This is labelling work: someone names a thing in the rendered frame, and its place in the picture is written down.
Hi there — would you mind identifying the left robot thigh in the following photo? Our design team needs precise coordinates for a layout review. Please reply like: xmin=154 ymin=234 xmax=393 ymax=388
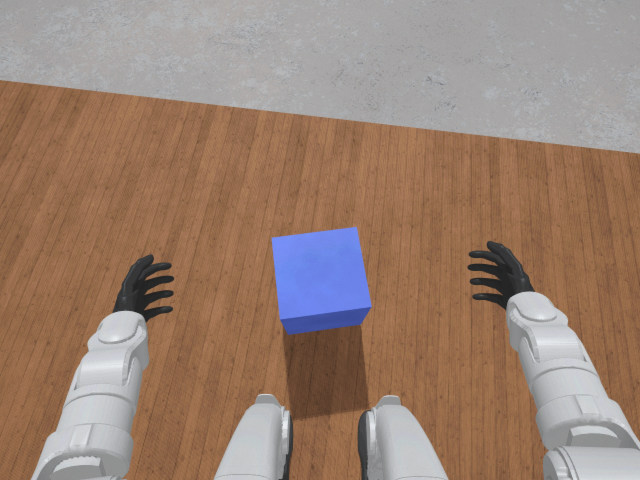
xmin=213 ymin=403 xmax=290 ymax=480

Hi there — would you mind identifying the robot right upper arm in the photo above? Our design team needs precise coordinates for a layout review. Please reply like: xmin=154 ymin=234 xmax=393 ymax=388
xmin=543 ymin=446 xmax=640 ymax=480

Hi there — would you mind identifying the robot right hand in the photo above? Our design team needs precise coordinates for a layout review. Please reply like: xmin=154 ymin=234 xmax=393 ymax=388
xmin=467 ymin=241 xmax=535 ymax=310

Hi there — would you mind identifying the right robot thigh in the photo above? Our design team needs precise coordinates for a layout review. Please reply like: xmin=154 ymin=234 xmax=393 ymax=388
xmin=366 ymin=405 xmax=449 ymax=480

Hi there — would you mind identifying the right robot forearm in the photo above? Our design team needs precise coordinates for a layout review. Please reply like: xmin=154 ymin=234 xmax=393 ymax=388
xmin=506 ymin=292 xmax=640 ymax=451

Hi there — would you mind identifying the carton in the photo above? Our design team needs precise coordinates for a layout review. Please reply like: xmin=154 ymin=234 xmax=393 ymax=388
xmin=272 ymin=227 xmax=372 ymax=335

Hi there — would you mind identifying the robot left hand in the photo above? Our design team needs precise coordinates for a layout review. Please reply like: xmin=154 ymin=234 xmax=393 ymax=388
xmin=113 ymin=254 xmax=174 ymax=322

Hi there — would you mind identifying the robot thigh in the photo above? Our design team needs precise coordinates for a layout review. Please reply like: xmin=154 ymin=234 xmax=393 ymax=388
xmin=366 ymin=405 xmax=449 ymax=480
xmin=213 ymin=403 xmax=290 ymax=480

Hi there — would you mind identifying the left robot forearm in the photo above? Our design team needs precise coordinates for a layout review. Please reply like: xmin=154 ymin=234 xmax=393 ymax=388
xmin=31 ymin=311 xmax=149 ymax=480

